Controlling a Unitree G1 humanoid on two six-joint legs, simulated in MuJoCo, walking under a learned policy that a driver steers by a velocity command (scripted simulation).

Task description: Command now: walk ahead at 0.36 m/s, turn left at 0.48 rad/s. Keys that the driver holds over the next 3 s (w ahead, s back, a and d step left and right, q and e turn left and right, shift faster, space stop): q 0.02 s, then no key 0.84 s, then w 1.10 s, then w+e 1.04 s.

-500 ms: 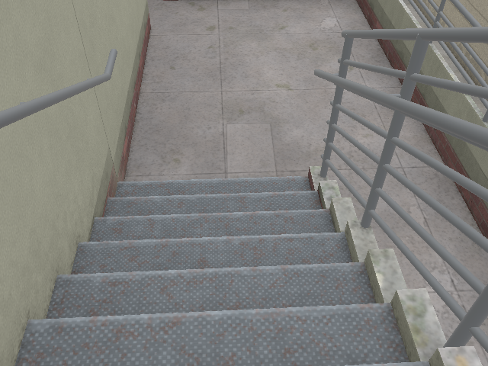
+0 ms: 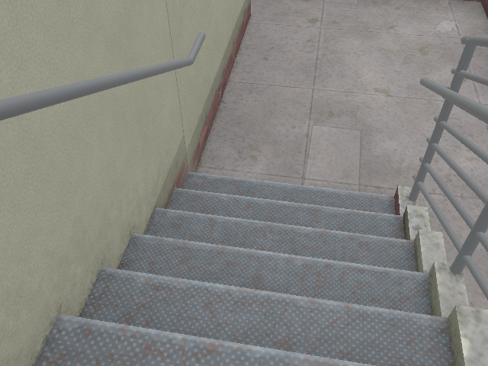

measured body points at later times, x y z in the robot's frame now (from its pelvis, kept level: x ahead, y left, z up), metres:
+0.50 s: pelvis +0.18 +0.06 -0.15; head +0.20 +0.09 +0.30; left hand +0.25 +0.30 -0.29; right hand +0.28 -0.17 -0.28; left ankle +0.24 +0.14 -0.87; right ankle +0.21 -0.12 -0.74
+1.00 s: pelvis +0.25 +0.02 -0.13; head +0.26 +0.01 +0.32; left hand +0.22 +0.25 -0.28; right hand +0.28 -0.22 -0.29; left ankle +0.24 +0.14 -0.87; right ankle +0.25 -0.09 -0.87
